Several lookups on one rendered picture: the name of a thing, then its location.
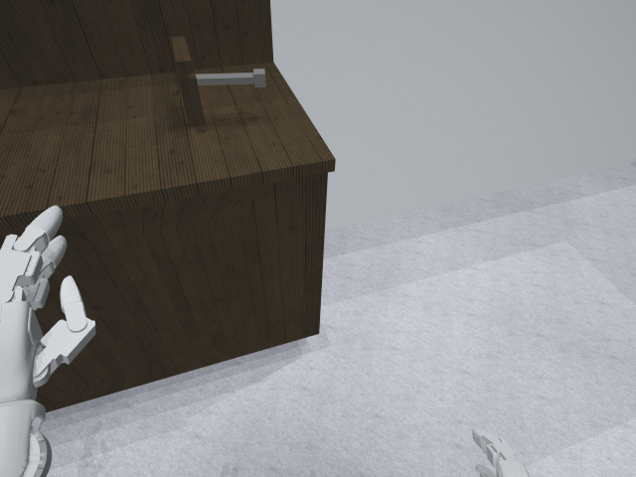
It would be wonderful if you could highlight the counter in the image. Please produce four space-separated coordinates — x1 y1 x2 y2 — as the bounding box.
0 0 336 412

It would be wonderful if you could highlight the robot left hand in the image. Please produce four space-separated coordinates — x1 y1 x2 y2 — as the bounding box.
0 206 95 403

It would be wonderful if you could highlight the robot right hand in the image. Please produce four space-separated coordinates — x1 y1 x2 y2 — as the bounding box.
470 427 530 477

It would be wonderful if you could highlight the left robot forearm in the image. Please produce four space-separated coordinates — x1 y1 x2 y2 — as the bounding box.
0 399 52 477

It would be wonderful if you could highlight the tap lever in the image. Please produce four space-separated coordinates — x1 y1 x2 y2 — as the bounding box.
196 69 266 87

